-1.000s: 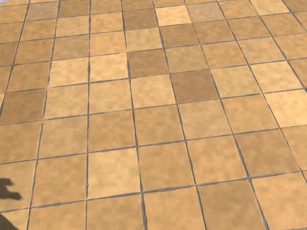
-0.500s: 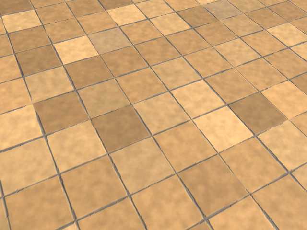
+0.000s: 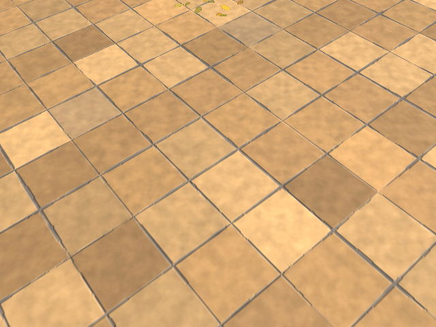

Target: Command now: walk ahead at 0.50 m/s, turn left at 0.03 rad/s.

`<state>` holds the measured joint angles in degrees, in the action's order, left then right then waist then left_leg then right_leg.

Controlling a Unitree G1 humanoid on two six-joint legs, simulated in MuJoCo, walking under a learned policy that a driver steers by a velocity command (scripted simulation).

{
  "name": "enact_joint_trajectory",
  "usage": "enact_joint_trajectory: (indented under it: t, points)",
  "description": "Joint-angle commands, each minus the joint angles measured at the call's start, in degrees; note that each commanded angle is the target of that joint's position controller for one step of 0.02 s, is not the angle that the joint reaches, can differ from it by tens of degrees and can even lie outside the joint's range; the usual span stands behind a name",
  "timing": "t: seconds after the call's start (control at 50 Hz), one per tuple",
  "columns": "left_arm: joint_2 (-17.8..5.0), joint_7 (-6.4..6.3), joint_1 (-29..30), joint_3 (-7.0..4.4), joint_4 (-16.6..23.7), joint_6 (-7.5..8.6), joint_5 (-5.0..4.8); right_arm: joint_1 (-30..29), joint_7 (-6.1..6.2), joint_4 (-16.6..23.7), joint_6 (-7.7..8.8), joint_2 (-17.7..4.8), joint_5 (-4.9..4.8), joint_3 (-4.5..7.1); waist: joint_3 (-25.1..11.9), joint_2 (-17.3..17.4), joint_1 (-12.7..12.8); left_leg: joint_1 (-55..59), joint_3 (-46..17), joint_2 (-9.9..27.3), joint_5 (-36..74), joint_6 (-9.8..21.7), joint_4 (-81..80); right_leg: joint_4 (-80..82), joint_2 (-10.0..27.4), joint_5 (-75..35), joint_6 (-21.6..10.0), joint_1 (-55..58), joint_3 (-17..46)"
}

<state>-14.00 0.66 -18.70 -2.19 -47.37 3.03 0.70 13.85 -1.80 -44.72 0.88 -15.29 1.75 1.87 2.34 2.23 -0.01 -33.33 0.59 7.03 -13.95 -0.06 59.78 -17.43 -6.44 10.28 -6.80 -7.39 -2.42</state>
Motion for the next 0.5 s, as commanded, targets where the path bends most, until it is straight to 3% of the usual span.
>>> enact_joint_trajectory:
  t: [0.02, 0.1, 0.2, 0.26, 0.3, 0.32, 0.34, 0.36, 0.38, 0.42, 0.46, 0.5]
  points:
    - [-7.4, -0.1, -1.6, -1.8, 1.6, 1.66, 0.03, 0.3, -0.34, 1.7, -0.29, -3.9, -0.32, 1.26, 1.0, -4.0, 0.1, -4.8, -0.9, 0.3, 6.9, -0.1, -3.5, 11.0, 16.1, -15.6, -5.3, 1.7, 9.0]
    - [-6.9, -0.47, -3.5, -1.38, -0.2, 2.35, 0.26, -4.7, -0.46, 2.6, 0.16, -3.2, -0.73, 1.28, 2.6, -4.5, 1.7, -7.4, -2.9, -2.8, 13.4, 0.9, -11.0, 11.5, 16.3, -18.5, -2.8, 5.7, 3.9]
    - [-6.1, -1.69, -6.7, -0.65, -3.2, 2.46, 0.54, -12.2, -1.21, 5.1, 0.74, -1.8, 0.04, 0.33, 4.5, -4.4, 3.9, -6.5, 3.1, -4.7, 14.2, 3.1, -21.4, 9.5, 17.5, -29.3, -1.0, 12.5, -1.4]
    - [-8.3, -2.52, -6.0, -0.79, -4.3, 2.22, 0.92, -9.7, -1.06, 5.1, 0.8, -2.4, 0.02, 0.52, 1.4, -6.7, 1.8, 0.9, 7.4, -9.0, 7.1, 6.4, -24.9, 0.3, 18.3, -53.9, 0.8, 16.5, -4.3]
    - [-10.3, -3.01, -4.7, -1.26, -4.3, 1.5, 1.39, 0.1, -0.53, 2.4, 1.06, -4.5, 0.27, 1.51, -4.3, -8.2, -2.6, 11.0, 8.2, -12.4, 1.8, 9.3, -26.4, -14.8, 18.8, -64.9, 1.3, 16.7, -5.6]
    - [-11.0, -3.0, -3.3, -1.37, -3.6, 1.21, 1.11, 8.7, -0.16, -0.1, 1.55, -6.3, 0.86, 2.5, -8.7, -7.0, -6.9, 22.8, 5.7, -12.5, 3.5, 11.3, -30.9, -27.4, 17.9, -56.8, 1.6, 10.7, -6.9]
    - [-9.4, -2.8, -2.5, -0.79, -1.4, 1.62, 0.79, 16.7, 0.68, -1.5, 1.49, -11.5, 1.37, 4.24, -14.5, -0.9, -10.2, 36.7, -9.1, -1.2, 0.1, 15.6, -32.5, -46.3, 14.5, -33.7, 2.4, -2.0, -8.2]
    - [-5.2, -1.48, -4.4, -0.36, 1.5, 2.28, -0.19, 12.9, 1.03, -0.5, 0.71, -15.9, 0.08, 5.54, -18.2, 14.1, -4.5, 51.4, -42.4, 12.8, 6.2, 25.5, -39.1, -66.9, 0.2, 18.0, 5.4, -27.2, -3.1]
    - [-8.2, -1.13, -0.4, -0.56, 2.0, 2.81, 1.16, 10.9, 0.72, -0.4, 0.41, -14.5, -2.04, 5.61, -15.9, 2.2, -5.8, 49.5, -39.9, 11.7, 7.1, 25.4, -41.2, -68.6, 4.5, 14.7, 4.5, -33.4, 7.0]
    - [-7.3, -0.75, 2.9, -0.18, 3.4, 3.82, 0.34, 6.1, 1.11, -0.5, 0.31, -8.5, -1.52, 4.05, -3.3, -5.2, -2.0, 33.6, -27.3, 8.2, 14.1, 20.9, -44.3, -59.1, 9.4, 8.2, 4.9, -32.1, 6.2]
    - [-6.2, -0.63, 2.3, 0.13, 3.6, 1.67, 1.92, 3.5, 1.46, -0.4, 1.0, -6.4, -1.59, 3.25, -1.3, -4.5, 1.1, 24.9, -20.0, 3.0, 19.7, 18.1, -46.1, -52.4, 11.2, 8.2, 6.8, -26.3, 5.8]
    - [-5.2, -0.3, 1.8, 0.37, 4.1, -0.14, 2.41, 4.4, 1.25, -0.8, 2.02, -7.6, -1.8, 3.47, -1.9, -2.4, 1.8, 22.1, -17.1, 0.7, 23.3, 17.8, -46.8, -48.0, 11.2, 7.7, 8.3, -24.8, 4.3]
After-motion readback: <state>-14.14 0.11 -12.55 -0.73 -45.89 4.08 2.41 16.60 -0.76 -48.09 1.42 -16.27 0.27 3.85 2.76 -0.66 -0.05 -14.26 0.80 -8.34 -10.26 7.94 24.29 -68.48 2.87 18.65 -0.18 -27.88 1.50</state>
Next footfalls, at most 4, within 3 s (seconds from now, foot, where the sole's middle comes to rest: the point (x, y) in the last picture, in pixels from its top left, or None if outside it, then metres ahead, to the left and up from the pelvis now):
0.32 left None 0.33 0.12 -0.78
0.82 right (224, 271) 0.67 0.04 -0.78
1.30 left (135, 258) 0.72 0.34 -0.78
1.82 right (181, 229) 0.83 0.19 -0.78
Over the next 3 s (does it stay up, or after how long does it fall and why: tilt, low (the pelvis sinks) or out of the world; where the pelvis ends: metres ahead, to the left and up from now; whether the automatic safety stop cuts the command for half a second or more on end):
stays up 0.82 0.31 0.00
